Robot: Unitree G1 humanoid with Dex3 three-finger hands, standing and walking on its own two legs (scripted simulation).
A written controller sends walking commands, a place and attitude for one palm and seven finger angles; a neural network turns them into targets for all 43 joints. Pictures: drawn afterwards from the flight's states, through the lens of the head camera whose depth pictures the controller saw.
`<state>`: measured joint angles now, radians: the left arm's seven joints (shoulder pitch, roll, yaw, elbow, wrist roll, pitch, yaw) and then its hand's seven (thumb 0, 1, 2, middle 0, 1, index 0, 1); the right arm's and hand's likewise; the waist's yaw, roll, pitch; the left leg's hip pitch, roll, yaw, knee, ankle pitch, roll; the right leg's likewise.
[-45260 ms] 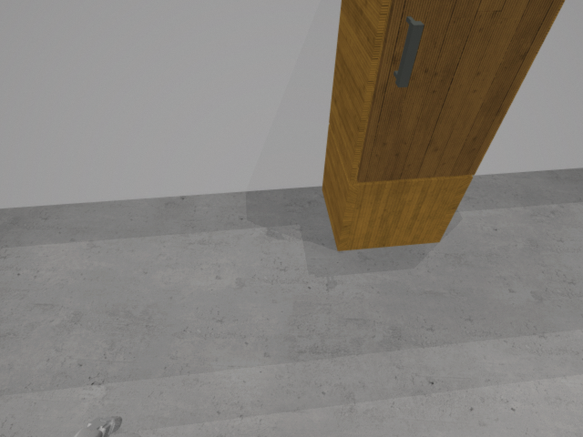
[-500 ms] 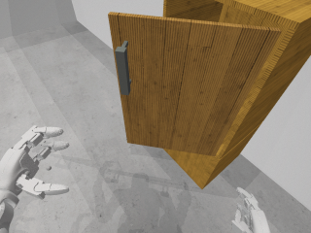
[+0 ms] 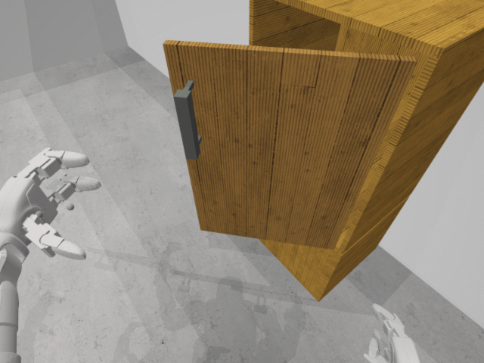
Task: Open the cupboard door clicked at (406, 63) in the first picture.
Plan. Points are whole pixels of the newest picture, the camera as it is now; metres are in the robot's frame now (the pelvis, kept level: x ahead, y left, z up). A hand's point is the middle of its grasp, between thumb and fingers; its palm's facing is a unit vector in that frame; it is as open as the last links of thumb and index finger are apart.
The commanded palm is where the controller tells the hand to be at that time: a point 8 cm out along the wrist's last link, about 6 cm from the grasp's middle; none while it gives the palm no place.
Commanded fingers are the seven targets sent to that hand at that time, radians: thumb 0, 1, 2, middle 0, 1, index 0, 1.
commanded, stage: raise the hand with hooked fingers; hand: left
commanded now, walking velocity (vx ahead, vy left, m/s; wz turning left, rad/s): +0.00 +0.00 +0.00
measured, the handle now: (191, 120) +0.53 +0.15 +0.13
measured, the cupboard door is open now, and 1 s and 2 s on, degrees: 42 42 42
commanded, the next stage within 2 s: move the hooked fingers beside the handle in 0.48 s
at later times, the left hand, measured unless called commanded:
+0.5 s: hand (81, 202) +0.30 +0.27 +0.14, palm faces -0.03 -1.00 -0.05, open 14.0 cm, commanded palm +0.27 +0.31 +0.15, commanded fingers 0.00 -0.50 0.30 -0.30 -1.20 -0.30 -1.20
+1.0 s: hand (104, 177) +0.35 +0.25 +0.14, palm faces -0.09 -1.00 +0.00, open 14.0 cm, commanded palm +0.33 +0.30 +0.14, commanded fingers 0.00 -0.50 0.30 -0.30 -1.20 -0.30 -1.20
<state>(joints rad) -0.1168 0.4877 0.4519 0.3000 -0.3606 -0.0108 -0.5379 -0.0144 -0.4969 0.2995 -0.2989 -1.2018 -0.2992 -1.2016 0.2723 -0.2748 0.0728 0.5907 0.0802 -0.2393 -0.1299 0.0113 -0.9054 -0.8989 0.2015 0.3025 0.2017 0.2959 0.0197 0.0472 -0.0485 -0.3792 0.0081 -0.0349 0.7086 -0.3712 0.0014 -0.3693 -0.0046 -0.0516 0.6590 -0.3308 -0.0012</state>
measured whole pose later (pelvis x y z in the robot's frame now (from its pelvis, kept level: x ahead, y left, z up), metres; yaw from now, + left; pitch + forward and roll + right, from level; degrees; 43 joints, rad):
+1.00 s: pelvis +0.00 +0.00 +0.00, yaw -1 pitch +4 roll -1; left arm -0.34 0.47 0.41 0.55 -0.31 -0.03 -0.53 -0.02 -0.50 0.30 -0.30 -1.20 -0.30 -1.20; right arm 0.29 -0.28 0.07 0.60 0.07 -0.19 -0.13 0.01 -0.91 -0.90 0.20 0.30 0.20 0.30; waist -0.02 0.03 -0.05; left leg -0.37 0.00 -0.01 0.65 -0.34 0.01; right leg -0.38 -0.01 -0.03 0.63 -0.31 0.00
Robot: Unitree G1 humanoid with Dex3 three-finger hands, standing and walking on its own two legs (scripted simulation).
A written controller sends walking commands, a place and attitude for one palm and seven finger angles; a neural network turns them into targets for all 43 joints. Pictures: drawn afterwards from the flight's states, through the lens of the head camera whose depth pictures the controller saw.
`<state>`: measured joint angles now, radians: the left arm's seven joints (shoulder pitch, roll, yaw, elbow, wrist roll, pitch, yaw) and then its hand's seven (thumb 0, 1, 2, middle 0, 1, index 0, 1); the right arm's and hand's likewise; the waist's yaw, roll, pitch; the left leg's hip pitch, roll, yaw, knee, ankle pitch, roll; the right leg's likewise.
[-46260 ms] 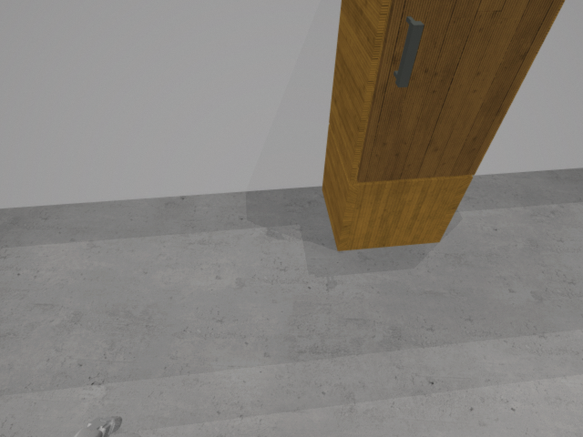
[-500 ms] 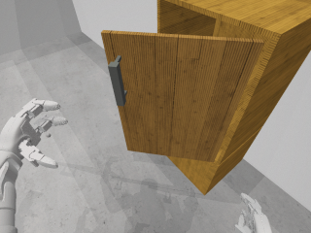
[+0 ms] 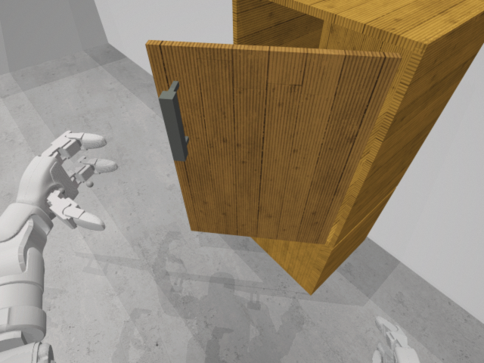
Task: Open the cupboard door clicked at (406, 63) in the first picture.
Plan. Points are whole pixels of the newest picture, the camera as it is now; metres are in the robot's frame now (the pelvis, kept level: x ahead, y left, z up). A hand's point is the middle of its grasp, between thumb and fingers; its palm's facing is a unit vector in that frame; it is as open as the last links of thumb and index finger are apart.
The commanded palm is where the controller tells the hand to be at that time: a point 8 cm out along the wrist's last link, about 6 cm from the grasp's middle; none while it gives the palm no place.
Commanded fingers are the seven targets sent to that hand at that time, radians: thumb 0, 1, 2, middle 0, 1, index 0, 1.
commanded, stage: move the hooked fingers beside the handle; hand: left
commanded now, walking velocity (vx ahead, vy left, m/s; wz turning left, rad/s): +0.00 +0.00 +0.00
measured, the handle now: (177, 122) +0.53 +0.15 +0.12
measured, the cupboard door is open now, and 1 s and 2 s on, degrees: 42 42 42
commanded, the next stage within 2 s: none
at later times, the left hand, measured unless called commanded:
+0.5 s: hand (110, 163) +0.39 +0.24 +0.13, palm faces -0.05 -1.00 +0.00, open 14.0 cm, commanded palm +0.37 +0.29 +0.13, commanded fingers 0.00 -0.50 0.30 -0.30 -1.20 -0.30 -1.20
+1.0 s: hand (125, 141) +0.46 +0.24 +0.13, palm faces -0.08 -1.00 +0.03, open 14.0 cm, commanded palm +0.44 +0.29 +0.13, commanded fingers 0.00 -0.50 0.30 -0.30 -1.20 -0.30 -1.20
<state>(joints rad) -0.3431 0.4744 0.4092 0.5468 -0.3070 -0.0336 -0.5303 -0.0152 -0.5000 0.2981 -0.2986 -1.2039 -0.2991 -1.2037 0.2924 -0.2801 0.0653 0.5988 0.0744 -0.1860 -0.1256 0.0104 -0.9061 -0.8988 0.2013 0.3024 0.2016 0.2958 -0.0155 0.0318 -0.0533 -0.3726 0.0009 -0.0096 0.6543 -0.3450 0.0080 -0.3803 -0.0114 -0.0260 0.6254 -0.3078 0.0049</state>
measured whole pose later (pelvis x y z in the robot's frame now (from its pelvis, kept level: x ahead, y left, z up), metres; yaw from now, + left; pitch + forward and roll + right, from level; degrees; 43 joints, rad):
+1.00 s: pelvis +0.00 +0.00 -0.01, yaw -1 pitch +11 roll -1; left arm -0.82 0.61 0.42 1.13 -0.19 -0.19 -0.50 -0.02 -0.50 0.30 -0.30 -1.20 -0.30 -1.20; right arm 0.38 -0.30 0.05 0.64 0.05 -0.04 -0.09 0.01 -0.91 -0.90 0.20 0.30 0.20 0.30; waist -0.11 0.01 -0.06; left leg -0.56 0.02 0.00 0.73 -0.36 0.01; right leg -0.56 0.01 -0.02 0.68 -0.31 0.00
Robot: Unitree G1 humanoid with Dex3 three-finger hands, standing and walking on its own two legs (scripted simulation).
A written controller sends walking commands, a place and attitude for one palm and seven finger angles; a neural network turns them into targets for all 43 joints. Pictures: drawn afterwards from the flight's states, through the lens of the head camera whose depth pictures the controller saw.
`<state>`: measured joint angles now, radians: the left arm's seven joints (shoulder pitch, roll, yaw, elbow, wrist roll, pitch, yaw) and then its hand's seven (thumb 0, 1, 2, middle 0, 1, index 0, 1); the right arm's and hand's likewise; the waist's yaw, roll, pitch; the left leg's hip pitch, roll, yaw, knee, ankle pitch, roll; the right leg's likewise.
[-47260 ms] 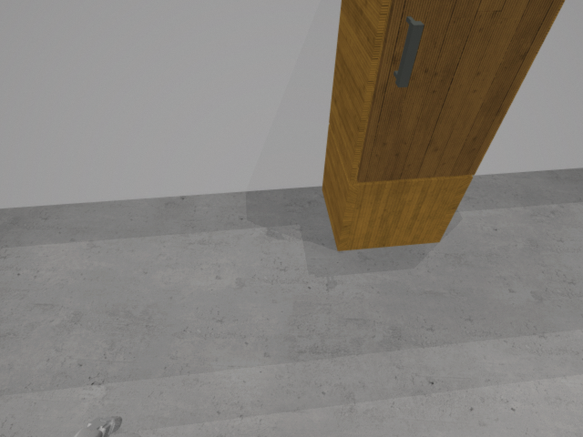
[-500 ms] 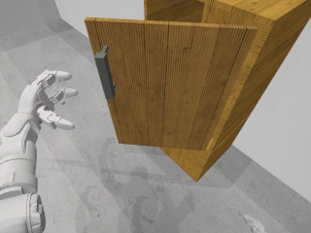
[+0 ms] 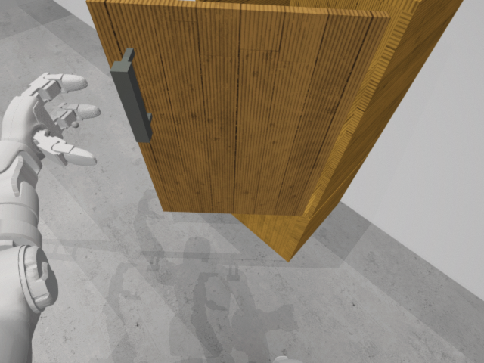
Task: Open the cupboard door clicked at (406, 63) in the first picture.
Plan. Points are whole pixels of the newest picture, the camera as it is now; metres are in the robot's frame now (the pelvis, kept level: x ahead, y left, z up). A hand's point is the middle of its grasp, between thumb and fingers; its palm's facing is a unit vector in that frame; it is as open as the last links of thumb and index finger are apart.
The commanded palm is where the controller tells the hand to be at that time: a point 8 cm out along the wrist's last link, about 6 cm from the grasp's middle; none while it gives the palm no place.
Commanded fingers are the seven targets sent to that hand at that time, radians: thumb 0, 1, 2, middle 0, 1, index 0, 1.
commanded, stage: move the hooked fingers beside the handle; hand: left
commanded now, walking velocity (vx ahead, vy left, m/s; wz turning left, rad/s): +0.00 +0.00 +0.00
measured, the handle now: (137, 97) +0.52 +0.16 +0.13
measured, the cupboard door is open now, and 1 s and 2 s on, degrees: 42 42 42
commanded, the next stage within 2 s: slide the fingers in behind the handle in 1.70 s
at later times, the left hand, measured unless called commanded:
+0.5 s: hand (76, 120) +0.48 +0.25 +0.13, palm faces -0.05 -1.00 +0.04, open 14.0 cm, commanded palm +0.45 +0.30 +0.13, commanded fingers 0.00 -0.50 0.30 -0.30 -1.20 -0.30 -1.20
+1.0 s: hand (80, 118) +0.47 +0.24 +0.14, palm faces -0.04 -1.00 +0.03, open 14.0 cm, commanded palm +0.45 +0.30 +0.13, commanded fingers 0.00 -0.50 0.30 -0.30 -1.20 -0.30 -1.20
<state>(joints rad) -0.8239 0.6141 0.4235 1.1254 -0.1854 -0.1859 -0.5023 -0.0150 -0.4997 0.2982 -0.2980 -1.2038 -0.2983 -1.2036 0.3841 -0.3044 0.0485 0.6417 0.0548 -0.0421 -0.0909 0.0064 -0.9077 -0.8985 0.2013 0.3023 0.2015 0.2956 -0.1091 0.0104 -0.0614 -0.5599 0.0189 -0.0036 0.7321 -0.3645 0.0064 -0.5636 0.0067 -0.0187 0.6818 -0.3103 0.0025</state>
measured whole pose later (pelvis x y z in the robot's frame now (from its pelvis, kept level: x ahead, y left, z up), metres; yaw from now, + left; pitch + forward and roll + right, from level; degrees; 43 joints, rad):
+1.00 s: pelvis +0.00 +0.01 -0.01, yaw -1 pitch +13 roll -2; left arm -0.85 0.60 0.44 1.13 -0.16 -0.23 -0.45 -0.02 -0.50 0.30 -0.30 -1.20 -0.30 -1.20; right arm 0.38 -0.29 0.06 0.60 0.04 0.02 -0.06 0.00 -0.91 -0.90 0.20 0.30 0.20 0.30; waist -0.12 0.01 -0.08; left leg -0.62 0.03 0.00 0.79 -0.39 0.01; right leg -0.62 0.01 -0.01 0.72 -0.32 0.01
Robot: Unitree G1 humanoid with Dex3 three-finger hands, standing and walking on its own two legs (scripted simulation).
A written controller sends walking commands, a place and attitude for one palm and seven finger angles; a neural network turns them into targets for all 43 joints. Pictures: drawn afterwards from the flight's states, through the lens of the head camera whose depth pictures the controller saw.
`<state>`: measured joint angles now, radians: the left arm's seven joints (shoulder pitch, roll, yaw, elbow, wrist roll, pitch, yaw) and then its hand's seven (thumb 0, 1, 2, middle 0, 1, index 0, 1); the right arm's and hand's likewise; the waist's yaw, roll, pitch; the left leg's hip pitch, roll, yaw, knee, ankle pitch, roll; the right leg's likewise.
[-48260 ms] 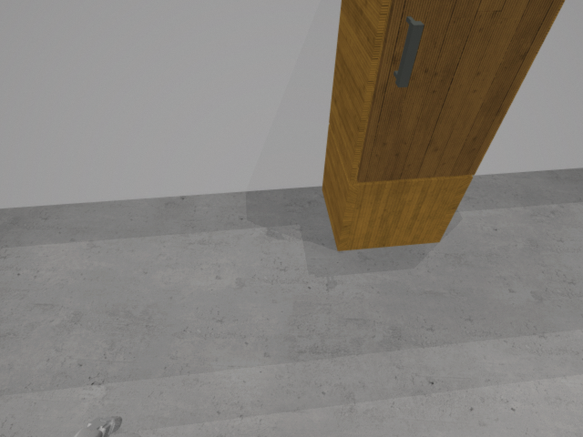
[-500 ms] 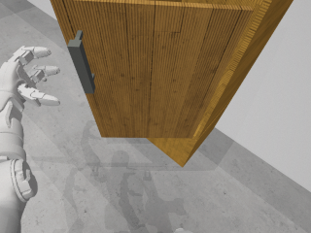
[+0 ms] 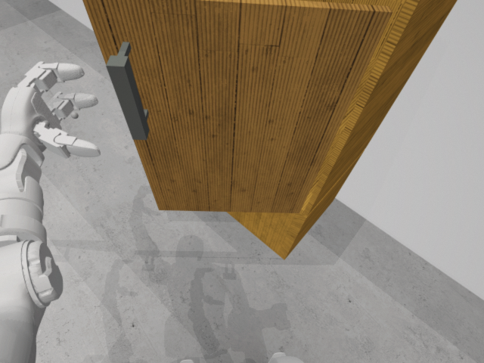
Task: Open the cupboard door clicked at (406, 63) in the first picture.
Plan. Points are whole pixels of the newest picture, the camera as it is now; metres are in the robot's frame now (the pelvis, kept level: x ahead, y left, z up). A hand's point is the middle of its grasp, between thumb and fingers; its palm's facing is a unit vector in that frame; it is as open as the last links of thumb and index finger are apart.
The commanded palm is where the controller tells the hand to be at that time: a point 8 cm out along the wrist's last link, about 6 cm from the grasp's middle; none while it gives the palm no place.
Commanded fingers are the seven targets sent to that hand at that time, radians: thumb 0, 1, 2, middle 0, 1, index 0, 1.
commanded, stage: move the hooked fingers beside the handle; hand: left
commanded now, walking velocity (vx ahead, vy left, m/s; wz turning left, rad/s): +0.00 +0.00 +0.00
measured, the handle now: (133, 93) +0.52 +0.16 +0.14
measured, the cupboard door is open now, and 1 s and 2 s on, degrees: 42 42 42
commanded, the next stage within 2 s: slide the fingers in behind the handle in 0.70 s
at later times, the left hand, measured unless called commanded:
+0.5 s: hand (83, 108) +0.48 +0.23 +0.14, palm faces -0.05 -1.00 +0.01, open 14.0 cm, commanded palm +0.46 +0.29 +0.14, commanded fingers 0.00 -0.50 0.30 -0.30 -1.20 -0.30 -1.20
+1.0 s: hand (85, 116) +0.46 +0.23 +0.14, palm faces -0.06 -1.00 +0.01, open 14.0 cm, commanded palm +0.44 +0.27 +0.14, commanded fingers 0.00 -0.50 0.30 -0.30 -1.20 -0.30 -1.20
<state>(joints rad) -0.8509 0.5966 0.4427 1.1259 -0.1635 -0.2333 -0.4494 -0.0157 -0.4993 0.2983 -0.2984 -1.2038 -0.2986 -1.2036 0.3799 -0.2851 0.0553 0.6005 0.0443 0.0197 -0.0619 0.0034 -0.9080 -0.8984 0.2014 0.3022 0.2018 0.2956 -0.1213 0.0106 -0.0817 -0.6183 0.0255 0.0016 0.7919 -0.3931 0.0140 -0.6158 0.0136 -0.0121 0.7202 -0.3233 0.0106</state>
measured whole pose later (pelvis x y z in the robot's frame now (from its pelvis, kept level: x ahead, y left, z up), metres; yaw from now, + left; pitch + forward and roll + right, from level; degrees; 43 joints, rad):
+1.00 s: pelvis +0.01 +0.00 +0.00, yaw +1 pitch +12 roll -2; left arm -0.84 0.54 0.37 1.07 -0.19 -0.22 -0.43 -0.02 -0.50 0.30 -0.30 -1.20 -0.30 -1.20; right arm 0.36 -0.29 0.04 0.60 0.05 0.02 -0.07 0.00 -0.91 -0.90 0.20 0.30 0.20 0.30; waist -0.10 0.02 -0.09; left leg -0.61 0.02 -0.01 0.79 -0.40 0.01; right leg -0.60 0.01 -0.03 0.71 -0.33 0.01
